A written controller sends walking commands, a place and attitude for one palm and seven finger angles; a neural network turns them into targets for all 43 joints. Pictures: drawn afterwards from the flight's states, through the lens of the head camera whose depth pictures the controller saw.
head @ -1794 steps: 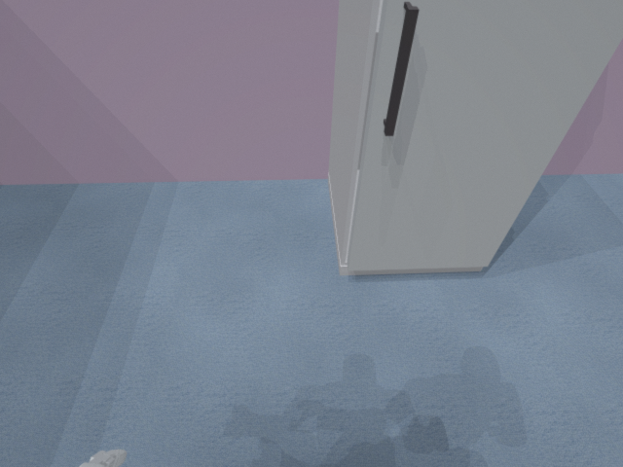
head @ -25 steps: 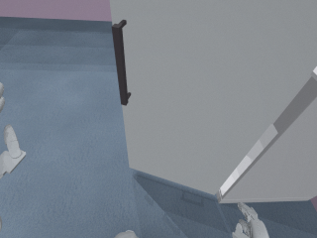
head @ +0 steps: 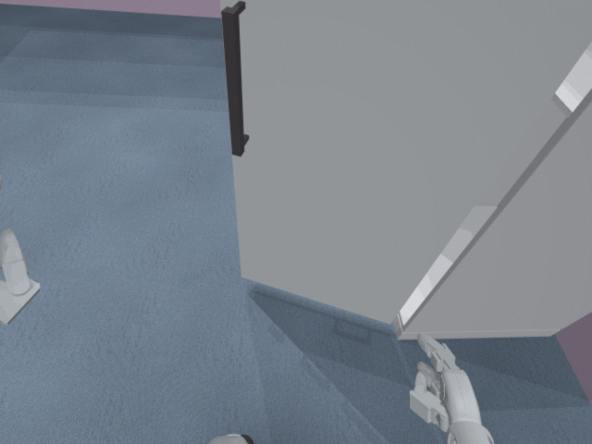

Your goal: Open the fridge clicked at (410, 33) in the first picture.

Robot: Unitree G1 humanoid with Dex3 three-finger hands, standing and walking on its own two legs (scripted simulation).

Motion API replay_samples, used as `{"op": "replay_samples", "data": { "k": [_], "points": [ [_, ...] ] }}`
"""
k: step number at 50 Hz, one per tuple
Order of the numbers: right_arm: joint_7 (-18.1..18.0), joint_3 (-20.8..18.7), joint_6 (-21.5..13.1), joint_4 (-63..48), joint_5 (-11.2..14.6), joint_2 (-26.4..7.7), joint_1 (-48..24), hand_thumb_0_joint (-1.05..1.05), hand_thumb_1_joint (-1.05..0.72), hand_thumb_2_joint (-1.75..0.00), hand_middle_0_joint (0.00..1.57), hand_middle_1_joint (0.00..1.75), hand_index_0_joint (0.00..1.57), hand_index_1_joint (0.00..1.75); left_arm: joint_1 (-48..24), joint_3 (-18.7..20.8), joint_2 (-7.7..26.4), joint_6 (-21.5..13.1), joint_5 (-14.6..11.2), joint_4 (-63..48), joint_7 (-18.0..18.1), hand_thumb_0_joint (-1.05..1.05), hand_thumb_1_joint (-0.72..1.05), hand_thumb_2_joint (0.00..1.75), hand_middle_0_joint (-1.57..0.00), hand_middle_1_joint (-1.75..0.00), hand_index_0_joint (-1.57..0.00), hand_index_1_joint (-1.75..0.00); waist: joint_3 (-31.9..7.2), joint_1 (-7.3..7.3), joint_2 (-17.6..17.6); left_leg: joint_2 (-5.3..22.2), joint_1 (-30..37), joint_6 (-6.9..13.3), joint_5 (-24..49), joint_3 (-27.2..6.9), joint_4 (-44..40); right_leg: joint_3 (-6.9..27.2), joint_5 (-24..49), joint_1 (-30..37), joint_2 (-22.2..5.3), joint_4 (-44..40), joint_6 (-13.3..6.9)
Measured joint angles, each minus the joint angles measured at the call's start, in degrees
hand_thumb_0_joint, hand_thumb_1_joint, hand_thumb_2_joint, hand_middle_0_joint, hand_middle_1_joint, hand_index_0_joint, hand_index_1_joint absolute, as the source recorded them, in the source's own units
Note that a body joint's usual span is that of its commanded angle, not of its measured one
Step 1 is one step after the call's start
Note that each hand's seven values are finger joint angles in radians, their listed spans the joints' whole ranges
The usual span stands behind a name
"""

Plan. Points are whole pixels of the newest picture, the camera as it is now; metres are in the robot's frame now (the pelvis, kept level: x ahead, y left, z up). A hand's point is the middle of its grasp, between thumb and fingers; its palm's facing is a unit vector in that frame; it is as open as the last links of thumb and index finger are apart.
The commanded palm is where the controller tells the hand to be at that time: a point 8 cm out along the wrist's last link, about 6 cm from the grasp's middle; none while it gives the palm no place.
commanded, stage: stop stepping back and stand still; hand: left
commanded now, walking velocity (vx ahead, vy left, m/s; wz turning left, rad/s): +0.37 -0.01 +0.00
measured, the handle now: (239, 88) +0.68 +0.18 +0.10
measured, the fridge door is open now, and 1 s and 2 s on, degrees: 70 70 70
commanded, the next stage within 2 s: let the arm hang, fingers relaxed in 1.14 s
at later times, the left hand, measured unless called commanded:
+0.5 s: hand (23, 352) +0.16 +0.25 +0.16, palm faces +0.43 -0.80 -0.42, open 7.4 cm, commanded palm +0.09 +0.29 +0.18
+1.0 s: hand out of the picture +0.13 +0.28 +0.16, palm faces +0.45 -0.81 -0.38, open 7.4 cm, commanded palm +0.06 +0.32 +0.18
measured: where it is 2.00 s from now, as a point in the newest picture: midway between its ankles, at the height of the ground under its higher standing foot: outside the picture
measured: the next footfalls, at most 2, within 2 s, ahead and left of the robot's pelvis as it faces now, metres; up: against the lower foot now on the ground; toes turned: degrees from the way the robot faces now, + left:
right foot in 0.10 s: -0.04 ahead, -0.11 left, +0.00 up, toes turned -2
left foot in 0.36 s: -0.02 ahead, +0.12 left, +0.00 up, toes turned +5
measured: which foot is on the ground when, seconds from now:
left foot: down 0.00-0.10, up 0.12-0.34, down 0.36-1.00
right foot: up 0.00-0.08, down 0.10-1.00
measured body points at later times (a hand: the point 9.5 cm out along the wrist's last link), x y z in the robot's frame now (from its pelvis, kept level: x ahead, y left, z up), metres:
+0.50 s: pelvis -0.05 -0.01 +0.00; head -0.06 +0.01 +0.45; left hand +0.13 +0.29 +0.18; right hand +0.08 -0.27 -0.08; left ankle -0.05 +0.11 -0.74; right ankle -0.08 -0.11 -0.74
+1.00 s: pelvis -0.07 +0.01 +0.00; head -0.07 +0.04 +0.45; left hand +0.10 +0.32 +0.18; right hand +0.10 -0.21 -0.07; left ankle -0.06 +0.11 -0.74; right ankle -0.08 -0.11 -0.74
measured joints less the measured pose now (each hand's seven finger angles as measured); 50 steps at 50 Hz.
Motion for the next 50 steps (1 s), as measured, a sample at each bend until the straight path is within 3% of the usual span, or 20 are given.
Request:
{"op": "replay_samples", "data": {
  "k": [3, 5, 7, 9, 11, 17, 18, 22, 26, 33, 43, 50],
  "points": [
    [-0.1, 0.6, 0.4, -0.7, 0.2, 0.1, 2.2, 0.01, -0.9, -0.9, 0.21, 0.3, 0.21, 0.3, 2.0, -0.4, 0.6, 0.5, 0.1, -1.1, 0.0, 0.02, 0.89, 0.9, -0.21, -0.3, -0.21, -0.3, -2.2, -0.68, 0.2, -0.1, -1.5, -0.6, -0.4, 0.2, -0.6, -2.2, -0.2, 8.0, -1.2, -11.4, -1.2],
    [-0.4, 0.8, 1.2, -0.7, 0.3, 0.0, 3.3, 0.01, -0.9, -0.9, 0.21, 0.3, 0.21, 0.3, 2.2, -0.1, 1.5, 1.0, 0.2, -0.5, 0.0, 0.01, 0.89, 0.9, -0.21, -0.3, -0.21, -0.3, -3.5, -0.82, -0.9, -1.1, -3.9, -1.5, -5.1, 0.9, 1.4, -2.0, 1.0, 11.8, -2.2, -19.7, -3.1],
    [-0.7, 0.6, 2.5, 1.4, 0.1, -1.3, 3.7, 0.01, -0.9, -0.9, 0.21, 0.3, 0.21, 0.3, 1.8, -0.9, 0.7, 1.6, 0.0, 1.2, -0.1, 0.01, 0.89, 0.9, -0.21, -0.3, -0.21, -0.3, -3.5, -0.56, -0.1, -1.8, -6.4, -2.1, -11.0, -0.8, 10.5, -2.0, 6.9, 11.2, -2.0, -20.1, -4.1],
    [-1.1, 0.5, 3.5, 4.0, 0.3, -2.3, 5.4, 0.01, -0.9, -0.9, 0.21, 0.3, 0.21, 0.3, 2.1, -1.6, 0.1, 2.1, -0.2, 3.1, 0.3, 0.01, 0.89, 0.9, -0.21, -0.3, -0.22, -0.3, -5.0, -0.2, -0.8, -3.5, -7.3, -2.3, -12.2, -1.6, 20.0, -1.4, 8.5, 11.4, -2.8, -21.1, -4.2],
    [-1.5, 0.3, 3.9, 5.6, 0.5, -3.4, 7.7, 0.01, -0.9, -0.9, 0.21, 0.3, 0.21, 0.3, 2.6, -1.7, -0.8, 2.2, -0.1, 5.4, 0.7, 0.01, 0.89, 0.9, -0.21, -0.3, -0.22, -0.3, -7.0, -0.23, -1.7, -4.0, -5.7, -2.1, -11.8, -1.1, 22.5, -0.7, 9.2, 11.6, -3.6, -22.4, -3.8],
    [-3.2, -2.1, 2.5, 6.9, 0.5, -7.4, 11.9, 0.01, -0.9, -0.9, 0.21, 0.3, 0.21, 0.3, -0.4, -3.8, -3.8, 2.4, 1.0, 11.1, 1.8, 0.01, 0.89, 0.9, -0.21, -0.3, -0.21, -0.3, -8.4, -2.07, 0.2, -2.0, 7.2, 0.5, -12.4, 0.1, 3.4, -2.7, 7.4, 9.9, -3.5, -19.0, -3.0],
    [-3.4, -2.6, 2.2, 7.2, 0.6, -7.6, 11.7, 0.01, -0.9, -0.9, 0.21, 0.3, 0.21, 0.3, -0.7, -4.0, -3.9, 2.4, 1.0, 11.1, 1.8, 0.01, 0.89, 0.9, -0.21, -0.3, -0.21, -0.3, -8.0, -2.47, 0.2, -2.0, 8.3, 0.2, -11.3, 0.0, 1.5, -3.0, 6.5, 9.3, -3.6, -17.4, -2.8],
    [-3.1, -2.3, 1.8, 6.5, 0.5, -6.1, 9.8, 0.01, -0.9, -0.9, 0.2, 0.3, 0.2, 0.3, 1.0, -2.9, -2.6, 2.2, 1.2, 9.2, 1.6, 0.02, 0.89, 0.9, -0.21, -0.3, -0.21, -0.3, -5.8, -3.05, -2.3, -2.8, 9.1, -1.5, -11.1, 1.6, 2.6, -1.3, 5.6, 8.8, -4.6, -14.4, -1.9],
    [-2.4, -1.3, 0.3, 4.7, 0.3, -4.5, 8.6, 0.01, -0.9, -0.9, 0.2, 0.3, 0.2, 0.3, 1.8, -2.0, -0.5, 0.9, 1.5, 6.5, 1.2, 0.02, 0.89, 0.9, -0.21, -0.3, -0.21, -0.3, -4.9, -3.93, -1.1, -1.7, 8.4, -1.6, -11.5, 0.8, 4.0, -2.1, 6.6, 9.7, -3.5, -16.2, -2.6],
    [-0.9, -0.3, 1.2, 3.8, 0.5, -3.1, 5.7, 0.01, -0.9, -0.9, 0.21, 0.3, 0.21, 0.3, 2.3, -0.8, 0.1, -2.0, 0.9, 6.6, 0.8, 0.01, 0.89, 0.9, -0.21, -0.3, -0.22, -0.3, -5.0, -3.08, 1.0, -1.5, 7.1, -1.4, -11.0, 0.8, 4.5, -2.0, 7.9, 9.1, -3.3, -17.3, -2.2],
    [-1.9, 0.7, 1.8, 3.7, 0.3, -2.8, 4.8, 0.01, -0.9, -0.9, 0.21, 0.3, 0.21, 0.3, -0.1, -3.1, -3.6, 1.3, 1.0, 10.5, 0.7, 0.01, 0.89, 0.9, -0.21, -0.3, -0.21, -0.3, -3.3, -0.33, 0.0, -2.6, 8.1, -0.1, -8.4, 1.6, 0.8, -1.3, 10.8, 9.8, -4.3, -20.6, -0.8],
    [-1.9, 1.0, 1.2, 2.8, -0.2, -2.3, 4.3, 0.01, -0.9, -0.9, 0.21, 0.3, 0.21, 0.3, -0.5, -3.4, -2.5, 0.8, 1.4, 6.5, 0.9, 0.02, 0.89, 0.9, -0.21, -0.3, -0.21, -0.3, -2.4, -1.06, -1.0, -2.6, 7.7, 0.1, -7.3, 1.3, 0.1, -1.6, 12.3, 10.1, -4.2, -22.4, -0.7]
  ]
}}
